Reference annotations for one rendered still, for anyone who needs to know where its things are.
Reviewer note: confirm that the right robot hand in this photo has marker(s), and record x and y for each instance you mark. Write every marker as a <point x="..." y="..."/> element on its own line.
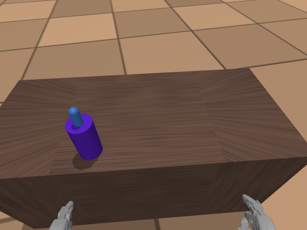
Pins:
<point x="258" y="219"/>

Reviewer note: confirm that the bottle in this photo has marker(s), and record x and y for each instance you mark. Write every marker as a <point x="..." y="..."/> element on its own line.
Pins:
<point x="82" y="131"/>

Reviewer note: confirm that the left robot hand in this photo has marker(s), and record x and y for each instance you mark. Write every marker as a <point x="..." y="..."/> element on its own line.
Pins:
<point x="63" y="221"/>

